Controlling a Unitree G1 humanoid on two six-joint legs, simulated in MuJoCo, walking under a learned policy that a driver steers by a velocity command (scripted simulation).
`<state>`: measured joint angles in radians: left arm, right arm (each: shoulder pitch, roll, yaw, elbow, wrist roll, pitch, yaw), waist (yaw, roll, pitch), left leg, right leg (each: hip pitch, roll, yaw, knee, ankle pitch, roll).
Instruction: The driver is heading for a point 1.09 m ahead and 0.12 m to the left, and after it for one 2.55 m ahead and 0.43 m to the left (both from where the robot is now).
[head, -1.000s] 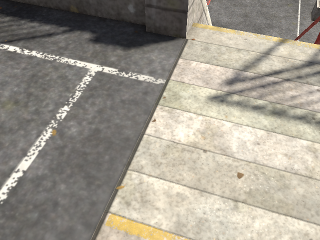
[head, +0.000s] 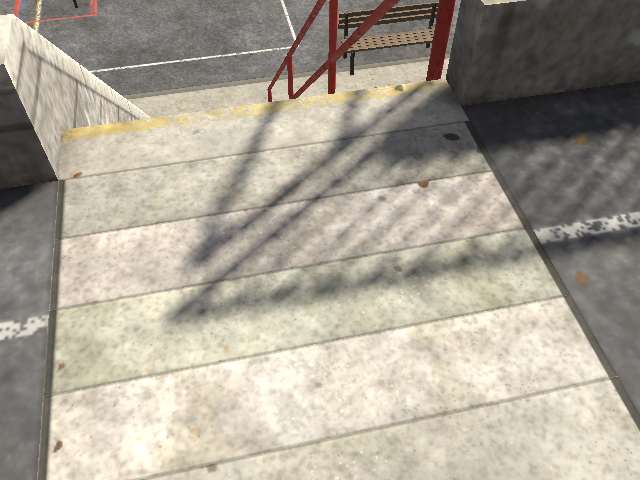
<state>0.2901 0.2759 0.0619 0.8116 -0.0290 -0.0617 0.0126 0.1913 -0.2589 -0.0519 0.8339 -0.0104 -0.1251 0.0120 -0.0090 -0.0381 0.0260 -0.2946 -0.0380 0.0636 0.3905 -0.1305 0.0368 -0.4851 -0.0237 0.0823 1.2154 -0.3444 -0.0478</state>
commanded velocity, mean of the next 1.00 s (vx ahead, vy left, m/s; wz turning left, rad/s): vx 0.50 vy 0.00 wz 0.14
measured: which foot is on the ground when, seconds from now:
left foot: down 0.00-0.34, up 0.36-0.88, down 0.90-1.00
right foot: up 0.00-0.32, down 0.34-0.90, up 0.92-1.00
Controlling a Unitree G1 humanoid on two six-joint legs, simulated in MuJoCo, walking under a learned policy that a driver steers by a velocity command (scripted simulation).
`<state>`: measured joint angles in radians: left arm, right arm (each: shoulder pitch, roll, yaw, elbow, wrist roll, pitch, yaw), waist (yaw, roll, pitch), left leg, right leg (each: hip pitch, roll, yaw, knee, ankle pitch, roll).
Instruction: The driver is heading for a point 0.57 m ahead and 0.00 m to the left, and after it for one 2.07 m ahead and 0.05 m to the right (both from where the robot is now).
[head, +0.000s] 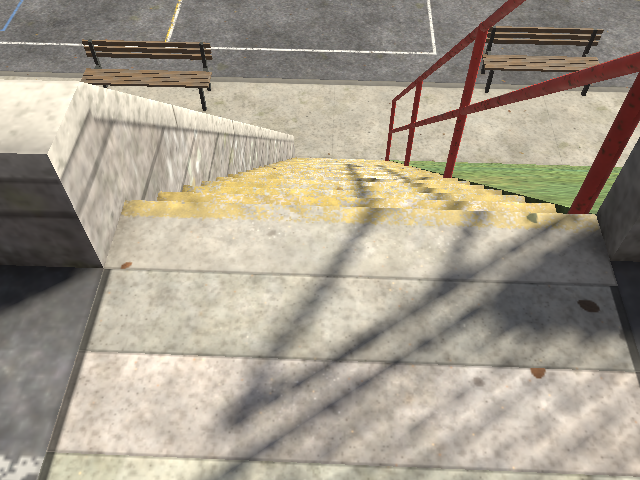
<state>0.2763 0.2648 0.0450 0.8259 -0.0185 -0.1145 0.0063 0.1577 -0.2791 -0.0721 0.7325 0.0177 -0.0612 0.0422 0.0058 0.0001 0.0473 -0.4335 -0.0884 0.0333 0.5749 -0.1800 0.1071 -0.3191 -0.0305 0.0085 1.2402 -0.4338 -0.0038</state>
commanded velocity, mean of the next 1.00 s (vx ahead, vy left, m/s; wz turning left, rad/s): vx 0.50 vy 0.00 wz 0.20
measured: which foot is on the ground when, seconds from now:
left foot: down 0.00-0.40, up 0.42-0.88, down 0.90-1.00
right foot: up 0.00-0.36, down 0.38-0.92, up 0.94-1.00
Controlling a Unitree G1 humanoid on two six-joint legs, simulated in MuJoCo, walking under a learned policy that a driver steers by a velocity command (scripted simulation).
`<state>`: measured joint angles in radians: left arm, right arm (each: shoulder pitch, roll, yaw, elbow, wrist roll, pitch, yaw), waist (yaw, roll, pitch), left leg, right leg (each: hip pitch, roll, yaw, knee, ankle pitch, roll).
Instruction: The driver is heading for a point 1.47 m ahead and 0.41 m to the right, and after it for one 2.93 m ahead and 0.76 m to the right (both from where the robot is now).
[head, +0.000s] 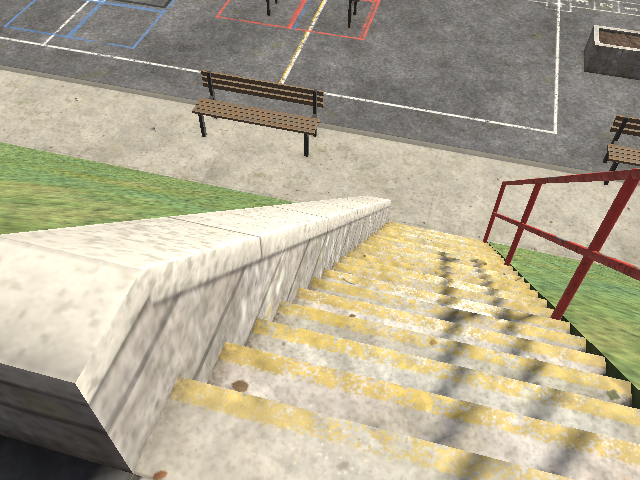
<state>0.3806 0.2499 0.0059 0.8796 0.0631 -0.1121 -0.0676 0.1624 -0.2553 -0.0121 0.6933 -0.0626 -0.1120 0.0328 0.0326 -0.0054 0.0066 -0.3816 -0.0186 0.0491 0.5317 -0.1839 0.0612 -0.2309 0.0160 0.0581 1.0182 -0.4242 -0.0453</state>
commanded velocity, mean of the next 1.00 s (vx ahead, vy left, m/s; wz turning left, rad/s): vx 0.50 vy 0.00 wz -0.40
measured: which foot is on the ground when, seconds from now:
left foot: down 0.00-0.50, up 0.52-0.82, down 0.84-1.00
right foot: up 0.00-0.44, down 0.46-0.84, up 0.86-1.00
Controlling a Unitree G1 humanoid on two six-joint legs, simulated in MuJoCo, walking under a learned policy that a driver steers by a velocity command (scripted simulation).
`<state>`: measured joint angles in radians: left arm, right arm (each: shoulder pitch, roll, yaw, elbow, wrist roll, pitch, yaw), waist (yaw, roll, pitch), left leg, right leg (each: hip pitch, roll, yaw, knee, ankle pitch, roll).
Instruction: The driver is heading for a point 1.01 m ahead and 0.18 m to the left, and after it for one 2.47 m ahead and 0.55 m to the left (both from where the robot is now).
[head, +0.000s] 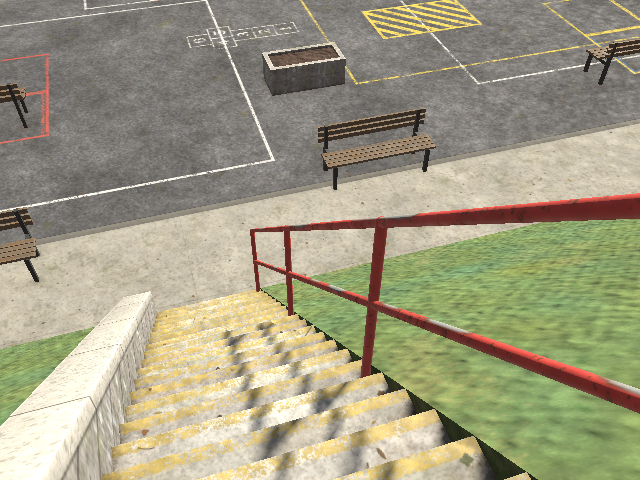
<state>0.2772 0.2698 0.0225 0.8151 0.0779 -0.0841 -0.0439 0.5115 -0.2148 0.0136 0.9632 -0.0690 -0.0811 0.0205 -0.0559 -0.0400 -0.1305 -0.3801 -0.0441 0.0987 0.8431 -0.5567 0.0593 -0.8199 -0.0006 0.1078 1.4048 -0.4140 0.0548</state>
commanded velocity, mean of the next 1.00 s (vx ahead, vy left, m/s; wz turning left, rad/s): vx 0.50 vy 0.00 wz -0.01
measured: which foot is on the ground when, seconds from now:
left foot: down 0.00-0.16, up 0.18-0.44, down 0.46-0.94, up 0.96-1.00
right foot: up 0.00-0.14, down 0.16-0.44, up 0.46-0.92, down 0.94-1.00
